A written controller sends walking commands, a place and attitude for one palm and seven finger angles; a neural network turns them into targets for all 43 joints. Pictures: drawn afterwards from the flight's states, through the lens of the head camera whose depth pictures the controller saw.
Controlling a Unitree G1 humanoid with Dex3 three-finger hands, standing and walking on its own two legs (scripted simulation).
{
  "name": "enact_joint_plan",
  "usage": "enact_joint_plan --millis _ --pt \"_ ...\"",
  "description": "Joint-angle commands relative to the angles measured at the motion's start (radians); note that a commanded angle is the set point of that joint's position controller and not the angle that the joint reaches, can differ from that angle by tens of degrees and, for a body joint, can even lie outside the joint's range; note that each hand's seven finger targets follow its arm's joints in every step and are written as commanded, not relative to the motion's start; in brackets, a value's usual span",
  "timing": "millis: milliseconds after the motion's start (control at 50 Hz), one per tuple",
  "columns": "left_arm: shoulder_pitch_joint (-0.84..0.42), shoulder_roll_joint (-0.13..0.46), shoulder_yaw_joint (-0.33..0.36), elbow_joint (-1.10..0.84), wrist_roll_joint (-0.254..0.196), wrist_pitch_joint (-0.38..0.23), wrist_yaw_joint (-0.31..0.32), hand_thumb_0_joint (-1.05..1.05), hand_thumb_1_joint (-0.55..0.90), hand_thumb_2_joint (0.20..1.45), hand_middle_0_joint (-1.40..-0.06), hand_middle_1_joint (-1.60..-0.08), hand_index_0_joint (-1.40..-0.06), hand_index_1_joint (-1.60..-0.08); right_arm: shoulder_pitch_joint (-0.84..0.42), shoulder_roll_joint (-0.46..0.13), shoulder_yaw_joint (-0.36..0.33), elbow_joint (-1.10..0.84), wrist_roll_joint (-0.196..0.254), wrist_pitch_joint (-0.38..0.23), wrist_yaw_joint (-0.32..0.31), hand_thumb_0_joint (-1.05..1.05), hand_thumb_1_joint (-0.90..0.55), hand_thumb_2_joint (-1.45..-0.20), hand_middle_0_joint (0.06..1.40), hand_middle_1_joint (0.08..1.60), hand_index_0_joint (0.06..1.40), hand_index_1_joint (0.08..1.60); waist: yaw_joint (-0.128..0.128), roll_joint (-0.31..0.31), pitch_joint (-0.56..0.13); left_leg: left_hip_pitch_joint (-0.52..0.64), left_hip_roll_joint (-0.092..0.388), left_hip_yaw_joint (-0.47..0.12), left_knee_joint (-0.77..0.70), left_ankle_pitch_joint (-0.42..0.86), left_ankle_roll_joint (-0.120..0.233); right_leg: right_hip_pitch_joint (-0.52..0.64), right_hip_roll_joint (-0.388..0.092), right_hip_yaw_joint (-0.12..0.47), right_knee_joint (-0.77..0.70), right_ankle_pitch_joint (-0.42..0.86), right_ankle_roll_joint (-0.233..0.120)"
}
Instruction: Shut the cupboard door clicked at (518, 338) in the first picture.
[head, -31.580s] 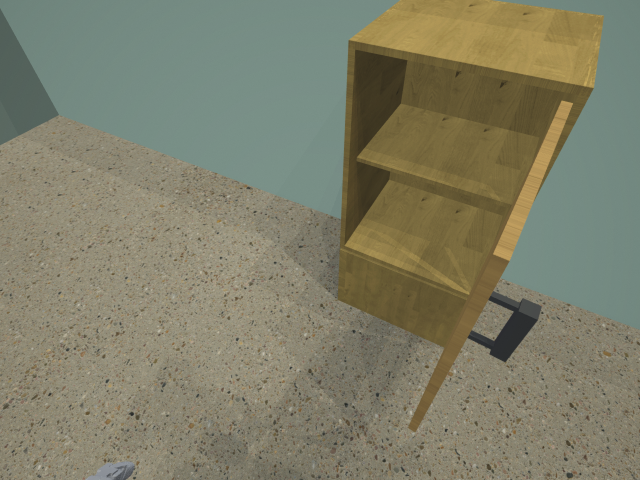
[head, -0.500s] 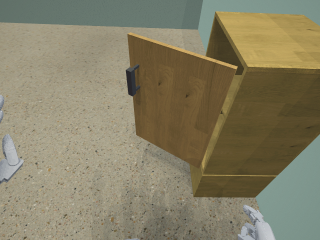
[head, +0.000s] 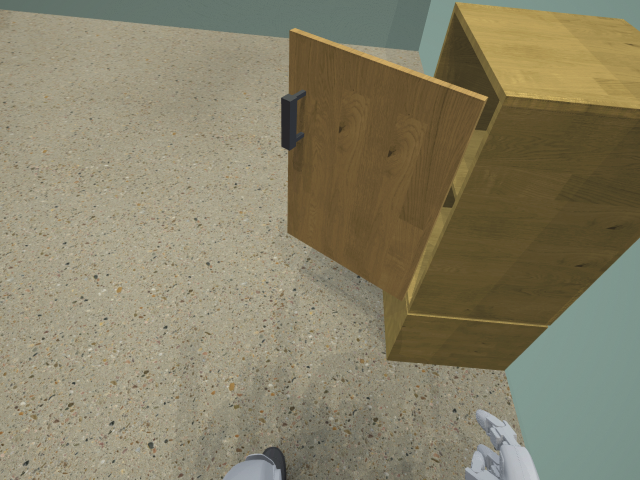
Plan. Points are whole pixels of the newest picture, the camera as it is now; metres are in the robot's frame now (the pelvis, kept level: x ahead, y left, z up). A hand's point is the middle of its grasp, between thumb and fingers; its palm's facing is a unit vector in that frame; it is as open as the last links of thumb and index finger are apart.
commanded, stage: stop stepping back and stand still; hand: left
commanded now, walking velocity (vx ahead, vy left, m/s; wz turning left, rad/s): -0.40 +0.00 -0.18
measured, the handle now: (294, 119) +0.83 +0.12 +0.01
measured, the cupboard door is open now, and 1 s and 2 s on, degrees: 58 58 58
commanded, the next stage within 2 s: let the arm hang, fingers relaxed in 1.94 s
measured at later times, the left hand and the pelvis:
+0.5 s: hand out of the picture +0.05 +0.26 +0.21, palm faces +0.34 -0.82 -0.46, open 7.4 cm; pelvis -0.15 +0.02 +0.03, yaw -8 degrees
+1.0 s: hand out of the picture -0.03 +0.28 +0.22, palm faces +0.41 -0.77 -0.49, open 7.4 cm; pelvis -0.25 +0.03 +0.02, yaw -9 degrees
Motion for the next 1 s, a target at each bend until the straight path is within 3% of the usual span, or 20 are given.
enact_joint_plan --millis 0,20,80,160,240,300,340,360,400,440,540,560,580,600,660,820,840,860,880,980 --pt "-0.157 0.127 0.028 -0.118 0.015 -0.065 0.007 0.0 0.9 0.9 -0.2 -0.3 -0.2 -0.3 -0.085 -0.13 -0.042 -0.106 -0.012 -0.047 -0.005 0.0 -0.9 -0.9 0.2 0.3 0.2 0.3 -0.029 -0.102 -0.033 0.366 0.037 -0.086 0.137 -0.402 -0.136 -0.324 -0.248 0.424 -0.53 -0.034 -0.122" --pt "-0.278 0.147 -0.01 -0.117 0.04 -0.077 0.02 0.0 0.9 0.9 -0.2 -0.3 -0.2 -0.3 -0.098 -0.125 -0.036 -0.084 -0.008 -0.054 -0.013 0.0 -0.9 -0.9 0.2 0.3 0.2 0.3 -0.023 -0.217 -0.013 0.409 -0.01 -0.074 0.312 -0.369 -0.136 -0.417 -0.396 0.486 -0.579 0.215 -0.154" --pt "-0.374 0.154 -0.037 -0.124 0.056 -0.044 0.008 0.0 0.9 0.9 -0.2 -0.3 -0.2 -0.3 -0.157 -0.136 -0.034 -0.131 0.014 -0.049 -0.044 0.0 -0.9 -0.9 0.2 0.3 0.2 0.3 -0.018 -0.33 -0.091 0.33 -0.08 -0.037 0.221 -0.23 -0.085 -0.105 -0.257 0.226 -0.258 1.224 -0.024" --pt "-0.294 0.078 -0.065 -0.066 0.042 0.019 -0.015 0.0 0.9 0.9 -0.2 -0.3 -0.2 -0.3 -0.102 -0.167 -0.02 -0.14 0.015 -0.031 -0.039 0.0 -0.9 -0.9 0.2 0.3 0.2 0.3 -0.018 0.215 -0.144 0.579 0.116 -0.155 -0.089 0.311 0.009 -0.175 -0.055 0.053 -0.017 0.428 0.056" --pt "-0.133 0.081 -0.006 -0.074 0.027 0.029 -0.018 0.0 0.9 0.9 -0.2 -0.3 -0.2 -0.3 -0.116 -0.143 0.0 -0.192 0.003 -0.023 -0.011 0.0 -0.9 -0.9 0.2 0.3 0.2 0.3 -0.008 0.252 -0.039 0.213 0.159 -0.283 -0.412 -0.695 -0.003 -0.016 -0.005 -0.024 -0.057 0.048 0.017" --pt "0.014 0.114 0.039 -0.138 0.024 0.04 -0.022 0.0 0.9 0.9 -0.2 -0.3 -0.2 -0.3 -0.1 -0.147 -0.009 -0.23 -0.001 0.005 -0.003 0.0 -0.9 -0.9 0.2 0.3 0.2 0.3 -0.013 0.228 -0.076 0.072 0.038 -0.118 -0.351 -0.812 -0.092 0.168 0.032 -0.101 -0.168 0.079 -0.009" --pt "0.041 0.135 0.046 -0.207 0.026 0.046 -0.016 0.0 0.9 0.9 -0.2 -0.3 -0.2 -0.3 -0.119 -0.128 -0.013 -0.257 -0.006 0.031 -0.003 0.0 -0.9 -0.9 0.2 0.3 0.2 0.3 -0.012 0.056 -0.057 0.074 -0.071 -0.011 -0.007 -0.706 -0.101 0.06 -0.086 0.07 -0.363 -0.068 -0.078" --pt "0.019 0.175 0.067 -0.24 0.03 0.045 -0.011 0.0 0.9 0.9 -0.2 -0.3 -0.2 -0.3 -0.113 -0.128 -0.022 -0.241 -0.005 0.038 -0.005 0.0 -0.9 -0.9 0.2 0.3 0.2 0.3 -0.004 -0.179 -0.031 0.132 -0.122 0.011 0.394 -0.56 -0.103 -0.195 -0.29 0.393 -0.54 -0.342 -0.172" --pt "-0.095 0.202 0.102 -0.26 0.041 0.02 0.008 0.0 0.9 0.9 -0.2 -0.3 -0.2 -0.3 -0.086 -0.162 -0.039 -0.183 -0.019 0.034 -0.012 0.0 -0.9 -0.9 0.2 0.3 0.2 0.3 -0.027 -0.265 0.069 0.014 -0.073 -0.153 0.8 -0.485 -0.091 -0.39 -0.45 0.605 -0.659 -0.371 -0.263" --pt "-0.098 0.15 0.063 -0.167 0.042 0.014 0.004 0.0 0.9 0.9 -0.2 -0.3 -0.2 -0.3 -0.022 -0.129 -0.009 -0.171 -0.027 0.026 -0.011 0.0 -0.9 -0.9 0.2 0.3 0.2 0.3 -0.056 -0.14 0.009 0.113 0.003 -0.147 0.599 -0.443 -0.063 -0.321 -0.341 0.302 -0.507 -0.15 -0.165" --pt "-0.339 0.041 -0.092 0.029 0.06 0.02 0.02 0.0 0.9 0.9 -0.2 -0.3 -0.2 -0.3 0.0 -0.157 -0.02 -0.104 -0.015 -0.036 -0.05 0.0 -0.9 -0.9 0.2 0.3 0.2 0.3 -0.061 -0.021 0.004 0.436 -0.087 0.04 0.045 -0.482 -0.037 -0.318 -0.199 0.06 -0.283 -0.178 -0.066" --pt "-0.37 0.043 -0.103 0.017 0.059 0.019 0.022 0.0 0.9 0.9 -0.2 -0.3 -0.2 -0.3 0.013 -0.183 -0.029 -0.112 -0.013 -0.047 -0.059 0.0 -0.9 -0.9 0.2 0.3 0.2 0.3 -0.065 0.112 0.019 0.438 -0.045 -0.091 -0.089 -0.625 -0.002 -0.334 -0.136 0.036 -0.092 -0.147 -0.036" --pt "-0.386 0.032 -0.103 -0.017 0.062 0.014 0.022 0.0 0.9 0.9 -0.2 -0.3 -0.2 -0.3 0.005 -0.22 -0.034 -0.125 -0.007 -0.058 -0.056 0.0 -0.9 -0.9 0.2 0.3 0.2 0.3 -0.065 0.37 0.071 0.439 0.173 -0.493 -0.29 -0.887 0.091 -0.484 -0.023 -0.055 0.23 -0.058 0.027" --pt "-0.378 0.06 -0.088 -0.041 0.078 0.008 0.012 0.0 0.9 0.9 -0.2 -0.3 -0.2 -0.3 -0.025 -0.205 -0.03 -0.155 0.001 -0.067 -0.048 0.0 -0.9 -0.9 0.2 0.3 0.2 0.3 -0.059 0.368 0.134 0.325 0.324 -0.69 -0.411 -0.946 0.163 -0.53 -0.045 -0.006 0.483 0.033 0.036" --pt "-0.156 0.085 -0.03 -0.092 0.079 0.004 -0.019 0.0 0.9 0.9 -0.2 -0.3 -0.2 -0.3 -0.06 -0.182 -0.049 -0.153 0.002 -0.051 0.003 0.0 -0.9 -0.9 0.2 0.3 0.2 0.3 -0.024 0.112 0.09 0.211 0.268 -0.545 -0.377 -0.867 0.141 -0.469 -0.091 0.037 0.584 0.214 0.032" --pt "-0.058 0.135 0.053 -0.132 0.067 0.022 0.01 0.0 0.9 0.9 -0.2 -0.3 -0.2 -0.3 -0.086 -0.132 -0.015 -0.145 -0.028 -0.003 -0.013 0.0 -0.9 -0.9 0.2 0.3 0.2 0.3 0.006 0.258 -0.001 -0.075 0.108 -0.13 -0.158 -0.795 -0.008 0.232 -0.004 -0.133 -0.145 0.016 -0.031" --pt "-0.067 0.124 0.049 -0.093 0.07 0.037 0.012 0.0 0.9 0.9 -0.2 -0.3 -0.2 -0.3 -0.065 -0.12 -0.017 -0.13 -0.02 0.003 -0.011 0.0 -0.9 -0.9 0.2 0.3 0.2 0.3 0.011 0.09 -0.001 -0.094 0.031 -0.051 0.086 -0.734 -0.025 0.232 -0.072 -0.038 -0.282 -0.012 -0.06" --pt "-0.099 0.142 0.06 -0.065 0.069 0.048 0.015 0.0 0.9 0.9 -0.2 -0.3 -0.2 -0.3 -0.065 -0.101 -0.02 -0.129 -0.009 0.011 -0.006 0.0 -0.9 -0.9 0.2 0.3 0.2 0.3 0.009 -0.212 0.018 -0.194 -0.064 0.003 0.44 -0.629 -0.043 0.182 -0.29 0.354 -0.474 -0.176 -0.15" --pt "-0.173 0.167 0.062 -0.059 0.06 0.037 0.011 0.0 0.9 0.9 -0.2 -0.3 -0.2 -0.3 -0.073 -0.137 -0.031 -0.13 -0.002 -0.004 -0.018 0.0 -0.9 -0.9 0.2 0.3 0.2 0.3 -0.007 -0.271 0.094 -0.252 -0.076 -0.11 0.678 -0.541 -0.055 0.041 -0.46 0.648 -0.622 -0.179 -0.206" --pt "-0.138 0.043 -0.05 0.095 0.055 0.012 -0.016 0.0 0.9 0.9 -0.2 -0.3 -0.2 -0.3 -0.043 -0.145 -0.024 -0.091 -0.006 0.001 -0.016 0.0 -0.9 -0.9 0.2 0.3 0.2 0.3 -0.032 -0.089 0.096 -0.094 0.001 -0.121 0.644 -0.289 -0.074 -0.103 -0.348 0.303 -0.534 -0.036 -0.169"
